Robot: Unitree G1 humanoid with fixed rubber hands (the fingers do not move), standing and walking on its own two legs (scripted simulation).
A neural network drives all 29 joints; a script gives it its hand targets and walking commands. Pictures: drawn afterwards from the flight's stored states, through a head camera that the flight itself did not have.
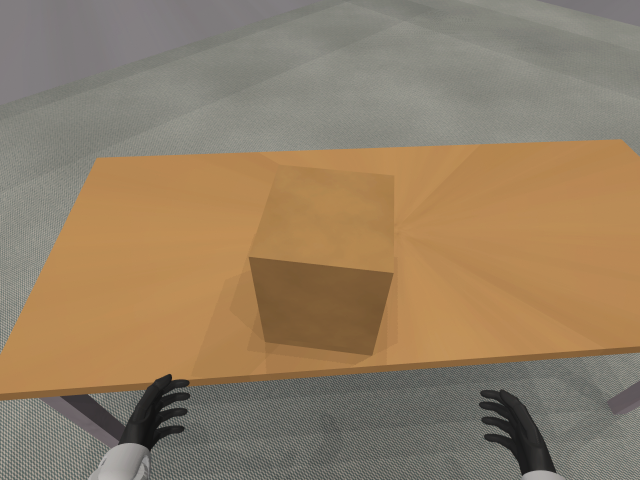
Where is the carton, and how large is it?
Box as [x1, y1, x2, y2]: [249, 165, 393, 355]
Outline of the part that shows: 278,165 249,254 249,261 264,339 268,342 371,355 393,273 393,175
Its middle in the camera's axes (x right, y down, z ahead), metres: +0.01 +0.03 +0.69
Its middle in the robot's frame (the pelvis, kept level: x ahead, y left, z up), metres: +0.50 +0.01 -0.07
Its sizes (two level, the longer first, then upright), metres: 0.210 0.200 0.250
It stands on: a table, 0.56 m high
